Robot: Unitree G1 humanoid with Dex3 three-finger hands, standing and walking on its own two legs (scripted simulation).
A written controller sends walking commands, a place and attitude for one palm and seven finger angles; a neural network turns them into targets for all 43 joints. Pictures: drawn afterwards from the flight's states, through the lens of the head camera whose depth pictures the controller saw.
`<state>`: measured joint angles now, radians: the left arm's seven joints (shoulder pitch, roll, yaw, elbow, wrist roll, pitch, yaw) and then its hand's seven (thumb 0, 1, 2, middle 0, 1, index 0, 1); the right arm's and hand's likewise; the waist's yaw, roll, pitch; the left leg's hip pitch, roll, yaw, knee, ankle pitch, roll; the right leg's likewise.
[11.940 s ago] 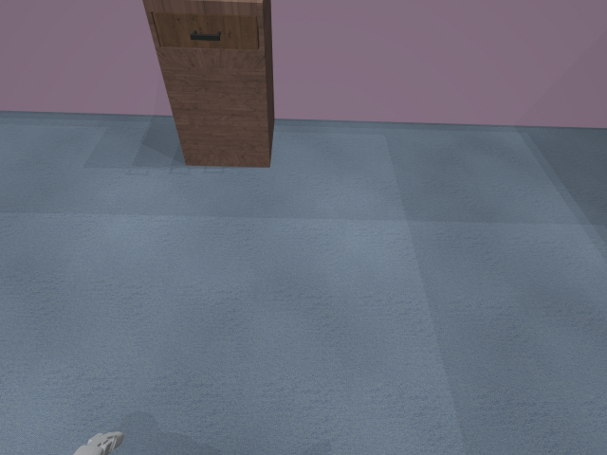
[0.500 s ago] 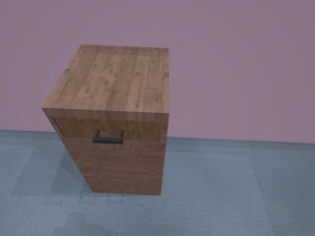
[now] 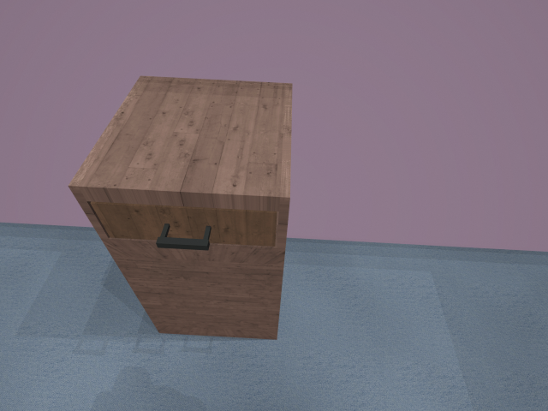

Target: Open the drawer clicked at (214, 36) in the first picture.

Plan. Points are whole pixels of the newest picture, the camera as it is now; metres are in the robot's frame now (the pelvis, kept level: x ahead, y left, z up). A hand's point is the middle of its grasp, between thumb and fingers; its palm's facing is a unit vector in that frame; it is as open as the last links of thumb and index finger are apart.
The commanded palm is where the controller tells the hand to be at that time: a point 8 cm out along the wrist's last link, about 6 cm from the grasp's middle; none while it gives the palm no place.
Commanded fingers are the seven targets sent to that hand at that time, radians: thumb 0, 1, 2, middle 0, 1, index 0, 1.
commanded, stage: look again from close up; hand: left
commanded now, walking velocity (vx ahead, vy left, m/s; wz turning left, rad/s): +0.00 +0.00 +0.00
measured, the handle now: (185, 236) +0.47 +0.22 -0.11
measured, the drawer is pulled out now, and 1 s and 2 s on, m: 0.00 0.00 0.00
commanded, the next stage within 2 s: shuffle to correct the standing spot in 0.10 s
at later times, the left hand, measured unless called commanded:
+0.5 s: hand out of the picture -0.03 +0.17 -0.18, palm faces +0.05 -0.97 -0.23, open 7.4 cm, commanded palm none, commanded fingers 0.00 0.90 0.90 -0.20 -0.30 -0.20 -0.30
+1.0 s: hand out of the picture -0.06 +0.15 -0.19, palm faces +0.02 -0.99 -0.15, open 7.4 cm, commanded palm none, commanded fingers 0.00 0.90 0.90 -0.20 -0.30 -0.20 -0.30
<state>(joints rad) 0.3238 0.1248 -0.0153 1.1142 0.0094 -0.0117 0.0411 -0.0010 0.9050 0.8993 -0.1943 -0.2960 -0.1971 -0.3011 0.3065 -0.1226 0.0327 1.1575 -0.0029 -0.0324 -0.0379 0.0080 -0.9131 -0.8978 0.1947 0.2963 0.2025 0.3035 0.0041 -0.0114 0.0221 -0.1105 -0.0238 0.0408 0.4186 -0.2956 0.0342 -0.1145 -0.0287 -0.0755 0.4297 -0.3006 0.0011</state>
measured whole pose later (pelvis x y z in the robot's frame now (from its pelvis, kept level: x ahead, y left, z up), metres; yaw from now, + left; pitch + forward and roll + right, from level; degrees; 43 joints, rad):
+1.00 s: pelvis -0.02 +0.00 -0.01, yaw +1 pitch +0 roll -1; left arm 0.36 0.13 -0.02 1.11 0.01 -0.03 0.05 0.00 0.90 0.90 -0.20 -0.30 -0.20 -0.30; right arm 0.33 -0.13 0.03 1.08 -0.01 -0.01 -0.01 0.01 -0.91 -0.90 0.19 0.30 0.20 0.30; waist -0.02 -0.01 0.03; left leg -0.23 -0.01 0.02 0.55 -0.33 0.03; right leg -0.19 0.00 -0.07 0.50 -0.31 -0.01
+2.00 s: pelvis -0.05 +0.04 +0.00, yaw +0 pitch -2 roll +0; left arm 0.38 0.10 -0.02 1.12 0.02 -0.01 0.05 0.00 0.91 0.90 -0.19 -0.30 -0.20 -0.30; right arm 0.34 -0.11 0.03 1.14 0.00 -0.02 -0.03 0.01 -0.91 -0.90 0.19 0.30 0.20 0.30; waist 0.00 -0.03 0.02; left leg -0.14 -0.08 0.06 0.39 -0.22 0.09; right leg -0.15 -0.07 -0.03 0.41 -0.22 0.05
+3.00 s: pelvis -0.04 -0.04 -0.04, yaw -1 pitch +9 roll +2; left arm 0.49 0.37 -0.05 0.03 1.08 -0.07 0.48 0.00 0.38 0.68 -0.26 -0.62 -0.26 -0.63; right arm 0.03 -0.25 -0.04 0.51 -0.07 0.08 0.03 0.02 -0.91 -0.90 0.19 0.30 0.20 0.30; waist 0.14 -0.01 -0.12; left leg -0.56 0.02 0.06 0.82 -0.41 -0.01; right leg -0.60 0.04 -0.05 0.87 -0.43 -0.10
